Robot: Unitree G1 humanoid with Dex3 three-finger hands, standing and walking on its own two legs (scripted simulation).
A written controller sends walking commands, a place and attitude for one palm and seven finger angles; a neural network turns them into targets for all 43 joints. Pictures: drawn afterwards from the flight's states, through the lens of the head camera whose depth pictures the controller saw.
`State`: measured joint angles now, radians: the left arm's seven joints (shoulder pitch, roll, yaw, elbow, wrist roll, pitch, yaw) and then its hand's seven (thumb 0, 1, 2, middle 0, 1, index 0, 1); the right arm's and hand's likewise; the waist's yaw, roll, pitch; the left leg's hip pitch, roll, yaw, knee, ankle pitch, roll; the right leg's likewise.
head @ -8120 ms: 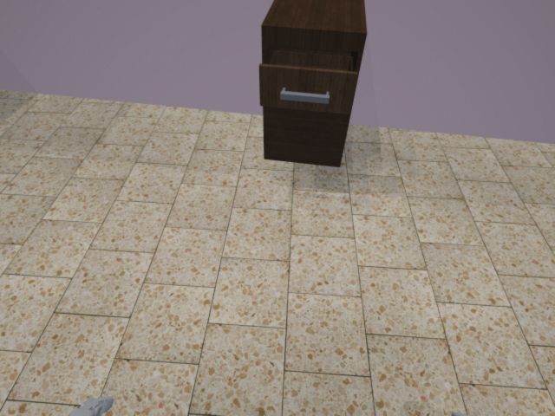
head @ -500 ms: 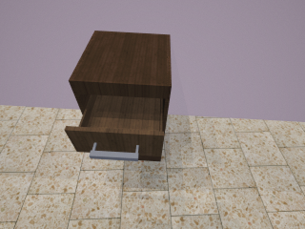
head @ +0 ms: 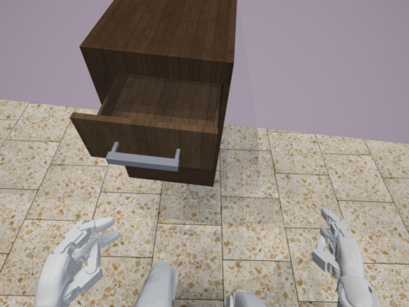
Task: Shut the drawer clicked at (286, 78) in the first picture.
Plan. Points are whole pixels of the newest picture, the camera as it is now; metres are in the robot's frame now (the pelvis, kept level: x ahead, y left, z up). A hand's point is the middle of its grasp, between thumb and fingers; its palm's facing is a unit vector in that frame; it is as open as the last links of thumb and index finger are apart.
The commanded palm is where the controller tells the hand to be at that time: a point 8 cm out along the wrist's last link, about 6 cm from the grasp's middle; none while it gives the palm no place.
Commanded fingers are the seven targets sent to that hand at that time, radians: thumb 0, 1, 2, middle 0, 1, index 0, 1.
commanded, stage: raise the hand and make a fist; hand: left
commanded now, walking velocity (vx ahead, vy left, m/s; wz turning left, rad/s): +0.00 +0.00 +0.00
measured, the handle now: (145, 155) +0.49 +0.22 -0.10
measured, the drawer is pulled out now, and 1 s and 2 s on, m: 0.20 0.20 0.20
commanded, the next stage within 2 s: bring the fist close to the handle in 1.42 s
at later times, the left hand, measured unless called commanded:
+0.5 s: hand (105, 224) +0.25 +0.21 +0.02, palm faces -0.01 -1.00 -0.04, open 3.3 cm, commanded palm +0.23 +0.25 +0.02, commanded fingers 0.00 0.90 0.90 -1.20 -1.38 -1.20 -1.38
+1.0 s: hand (128, 220) +0.27 +0.18 +0.00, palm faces -0.05 -1.00 -0.01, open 3.2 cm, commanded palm +0.26 +0.23 +0.00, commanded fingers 0.00 0.90 0.90 -1.40 -1.60 -1.40 -1.60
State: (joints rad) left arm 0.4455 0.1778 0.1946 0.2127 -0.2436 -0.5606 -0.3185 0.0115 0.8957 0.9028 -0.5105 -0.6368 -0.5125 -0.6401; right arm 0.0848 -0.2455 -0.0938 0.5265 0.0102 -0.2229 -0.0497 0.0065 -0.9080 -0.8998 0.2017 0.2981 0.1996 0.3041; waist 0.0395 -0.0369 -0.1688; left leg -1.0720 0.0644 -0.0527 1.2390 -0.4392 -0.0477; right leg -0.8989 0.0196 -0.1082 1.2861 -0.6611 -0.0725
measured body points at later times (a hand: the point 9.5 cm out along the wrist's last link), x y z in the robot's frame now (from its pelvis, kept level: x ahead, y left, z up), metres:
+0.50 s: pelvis +0.00 +0.04 -0.01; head +0.09 +0.04 +0.43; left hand +0.24 +0.27 +0.02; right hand +0.12 -0.23 -0.11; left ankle +0.08 +0.15 -0.62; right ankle -0.01 -0.08 -0.62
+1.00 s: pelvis -0.01 +0.05 -0.02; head +0.08 +0.08 +0.41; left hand +0.26 +0.24 +0.00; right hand +0.19 -0.17 -0.10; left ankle +0.08 +0.15 -0.62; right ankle -0.01 -0.08 -0.62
